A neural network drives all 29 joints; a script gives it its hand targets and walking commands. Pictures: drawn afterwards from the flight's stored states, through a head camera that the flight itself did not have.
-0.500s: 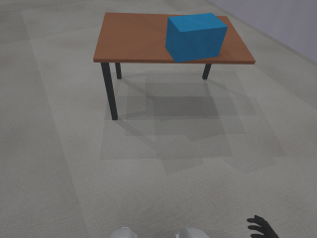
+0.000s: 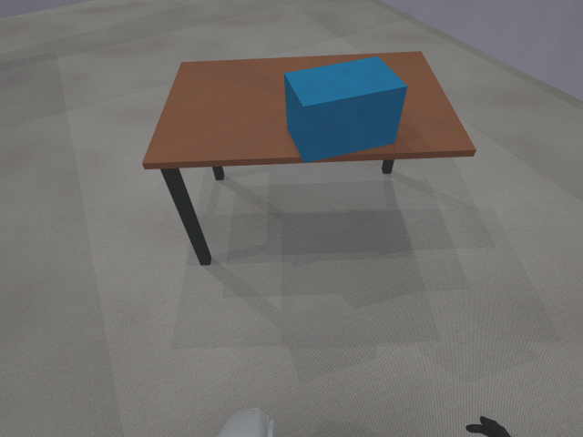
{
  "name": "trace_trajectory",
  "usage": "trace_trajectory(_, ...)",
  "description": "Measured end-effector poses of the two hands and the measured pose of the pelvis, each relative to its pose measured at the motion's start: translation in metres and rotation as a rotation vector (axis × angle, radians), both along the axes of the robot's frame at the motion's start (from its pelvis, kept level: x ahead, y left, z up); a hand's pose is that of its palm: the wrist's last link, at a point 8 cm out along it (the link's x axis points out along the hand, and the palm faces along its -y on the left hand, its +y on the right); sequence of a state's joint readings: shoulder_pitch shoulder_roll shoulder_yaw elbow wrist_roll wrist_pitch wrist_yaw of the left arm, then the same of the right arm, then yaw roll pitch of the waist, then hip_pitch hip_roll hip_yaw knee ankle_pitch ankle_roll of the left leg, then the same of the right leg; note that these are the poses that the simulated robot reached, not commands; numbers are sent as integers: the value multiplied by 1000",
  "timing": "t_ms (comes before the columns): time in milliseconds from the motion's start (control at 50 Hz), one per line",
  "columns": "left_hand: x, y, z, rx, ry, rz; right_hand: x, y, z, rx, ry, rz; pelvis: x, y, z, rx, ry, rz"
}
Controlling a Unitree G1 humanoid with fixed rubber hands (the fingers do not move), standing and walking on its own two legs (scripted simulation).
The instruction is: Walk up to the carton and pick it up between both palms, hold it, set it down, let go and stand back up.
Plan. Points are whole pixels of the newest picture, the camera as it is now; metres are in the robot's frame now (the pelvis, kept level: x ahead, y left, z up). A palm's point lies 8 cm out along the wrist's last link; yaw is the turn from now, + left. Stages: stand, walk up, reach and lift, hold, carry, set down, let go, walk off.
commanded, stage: walk up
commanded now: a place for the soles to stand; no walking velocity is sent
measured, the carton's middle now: (341, 109) +0.95 -0.09 -0.09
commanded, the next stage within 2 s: none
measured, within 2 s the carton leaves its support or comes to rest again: neither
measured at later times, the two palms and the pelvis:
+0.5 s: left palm (209, 327) +0.30 +0.17 -0.09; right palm (576, 394) +0.21 -0.38 -0.09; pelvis +0.17 -0.09 +0.00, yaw +0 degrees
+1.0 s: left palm (247, 316) +0.34 +0.12 -0.13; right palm (507, 234) +0.49 -0.38 -0.08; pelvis +0.31 -0.15 -0.01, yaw +5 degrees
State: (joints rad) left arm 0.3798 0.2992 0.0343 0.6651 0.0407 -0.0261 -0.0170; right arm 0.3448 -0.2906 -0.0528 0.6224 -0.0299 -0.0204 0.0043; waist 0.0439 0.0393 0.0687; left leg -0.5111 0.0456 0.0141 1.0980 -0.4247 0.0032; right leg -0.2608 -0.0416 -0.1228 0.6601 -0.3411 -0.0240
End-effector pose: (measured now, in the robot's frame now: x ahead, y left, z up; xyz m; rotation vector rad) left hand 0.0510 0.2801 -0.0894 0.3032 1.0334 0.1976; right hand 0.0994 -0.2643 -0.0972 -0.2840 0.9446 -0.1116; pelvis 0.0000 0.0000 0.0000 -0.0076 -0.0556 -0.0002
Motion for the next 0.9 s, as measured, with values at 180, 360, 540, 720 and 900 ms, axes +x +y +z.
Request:
trace_trajectory(180, 6, -10, -41, -66, 161, 61, 120, 3, 20, -69, -140, 98, 66, -9, -14, 17, 8, 31)
trace_trajectory(360, 157, -54, -23, -109, 7, -100, 90, -56, 26, -132, 17, -71, 122, -42, 1, 29, -6, 11)
trace_trajectory(540, 267, -119, -3, -66, -133, -158, 123, -131, -8, -95, 95, -111, 190, -103, -13, 26, 3, 5)
trace_trajectory(720, 239, -137, -5, 0, 1, 40, 263, -140, -2, -28, 4, 51, 250, -140, -5, 7, -5, 58)
trace_trajectory(900, 241, -149, -29, -51, 132, 110, 379, -111, 17, -10, -134, 173, 301, -146, -9, 9, 12, 75)
